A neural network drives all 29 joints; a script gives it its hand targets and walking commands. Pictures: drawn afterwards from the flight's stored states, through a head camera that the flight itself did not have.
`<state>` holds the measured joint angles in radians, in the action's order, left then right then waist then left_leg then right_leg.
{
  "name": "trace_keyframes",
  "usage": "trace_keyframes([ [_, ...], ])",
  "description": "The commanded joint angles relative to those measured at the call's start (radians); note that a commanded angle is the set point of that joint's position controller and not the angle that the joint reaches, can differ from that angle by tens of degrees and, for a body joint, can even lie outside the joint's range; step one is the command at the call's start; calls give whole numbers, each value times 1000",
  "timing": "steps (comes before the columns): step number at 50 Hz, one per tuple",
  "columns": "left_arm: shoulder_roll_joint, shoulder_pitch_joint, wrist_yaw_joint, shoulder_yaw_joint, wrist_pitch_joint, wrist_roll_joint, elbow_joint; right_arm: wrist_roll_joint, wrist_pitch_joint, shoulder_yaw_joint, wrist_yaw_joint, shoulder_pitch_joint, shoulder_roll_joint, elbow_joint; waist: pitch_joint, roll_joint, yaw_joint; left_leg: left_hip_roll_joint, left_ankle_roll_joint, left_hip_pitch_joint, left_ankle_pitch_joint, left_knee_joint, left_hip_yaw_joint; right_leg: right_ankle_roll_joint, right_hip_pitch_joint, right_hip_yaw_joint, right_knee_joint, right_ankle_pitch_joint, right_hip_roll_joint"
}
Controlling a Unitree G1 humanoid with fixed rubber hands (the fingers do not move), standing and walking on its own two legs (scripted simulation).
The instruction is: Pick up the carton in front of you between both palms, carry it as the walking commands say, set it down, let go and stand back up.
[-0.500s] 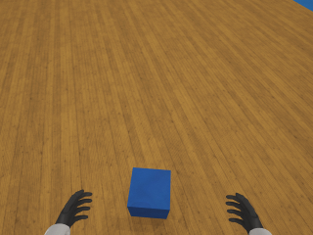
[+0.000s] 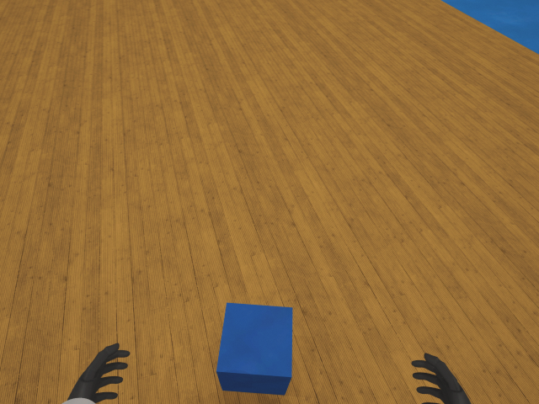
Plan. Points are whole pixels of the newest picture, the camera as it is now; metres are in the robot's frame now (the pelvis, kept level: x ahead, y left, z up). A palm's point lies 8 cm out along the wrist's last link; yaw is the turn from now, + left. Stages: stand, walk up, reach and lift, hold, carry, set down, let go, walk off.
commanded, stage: stand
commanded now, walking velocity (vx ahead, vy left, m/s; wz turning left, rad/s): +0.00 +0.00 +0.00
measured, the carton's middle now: (256, 350) +0.38 +0.03 -0.64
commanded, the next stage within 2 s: none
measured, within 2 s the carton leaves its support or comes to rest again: neither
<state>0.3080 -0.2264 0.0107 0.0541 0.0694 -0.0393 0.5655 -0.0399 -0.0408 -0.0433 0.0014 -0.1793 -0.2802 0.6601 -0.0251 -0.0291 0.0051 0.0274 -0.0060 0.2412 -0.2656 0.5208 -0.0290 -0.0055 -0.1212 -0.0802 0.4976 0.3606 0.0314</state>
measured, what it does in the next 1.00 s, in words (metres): stands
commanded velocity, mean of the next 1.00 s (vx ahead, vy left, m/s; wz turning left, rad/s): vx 0.00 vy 0.00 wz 0.00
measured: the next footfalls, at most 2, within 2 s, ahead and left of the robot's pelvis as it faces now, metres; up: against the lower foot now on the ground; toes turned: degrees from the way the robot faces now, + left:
none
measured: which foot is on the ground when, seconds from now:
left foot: down 0.00-1.00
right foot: down 0.00-1.00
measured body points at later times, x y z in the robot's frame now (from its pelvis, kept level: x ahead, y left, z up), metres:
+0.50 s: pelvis +0.01 +0.01 +0.00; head +0.01 +0.02 +0.45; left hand +0.13 +0.30 -0.11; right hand +0.14 -0.29 -0.09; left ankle +0.01 +0.11 -0.74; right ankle -0.06 -0.12 -0.73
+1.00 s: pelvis -0.01 +0.01 +0.01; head -0.01 +0.02 +0.46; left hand +0.09 +0.31 -0.11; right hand +0.10 -0.30 -0.10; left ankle +0.01 +0.11 -0.74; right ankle -0.06 -0.12 -0.74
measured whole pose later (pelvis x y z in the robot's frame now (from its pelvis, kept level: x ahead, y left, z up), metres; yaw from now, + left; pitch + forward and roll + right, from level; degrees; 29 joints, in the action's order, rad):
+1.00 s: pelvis -0.01 +0.01 +0.01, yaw +0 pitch -2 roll +0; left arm 0.37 -0.20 0.02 0.02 0.00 -0.02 0.91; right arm -0.02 0.01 -0.01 0.02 -0.13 -0.37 0.98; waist -0.02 -0.02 0.00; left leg 0.03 -0.02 0.18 -0.20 0.42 -0.03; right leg 0.00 -0.05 -0.09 0.38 0.28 0.02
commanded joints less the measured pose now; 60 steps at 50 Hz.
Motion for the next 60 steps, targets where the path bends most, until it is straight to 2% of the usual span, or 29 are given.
trace_keyframes([
  [1,121,24,8,30,-40,-2,-35,0,35,-36,10,60,-141,-36,74,20,0,-81,-1,-97,243,-44,-53,17,-106,-28,-77,-246,-73],
  [7,154,13,18,26,-57,0,37,1,46,-35,19,53,-176,28,86,42,-8,-96,-12,-126,313,-43,-75,15,-86,-39,-73,-304,-79],
  [20,182,19,21,10,-70,7,147,8,59,-17,26,68,-215,123,67,28,-6,-109,-21,-148,345,-69,-94,8,-56,-51,-103,-334,-94],
  [44,213,47,14,-1,-81,13,280,17,63,0,21,91,-250,256,22,28,-9,-119,-25,-145,225,-150,-114,-8,-46,-72,-181,-235,-110],
  [60,227,63,10,-7,-84,18,349,22,64,8,18,102,-267,315,17,27,-10,-125,-28,-150,213,-175,-121,-11,-36,-76,-206,-227,-116],
])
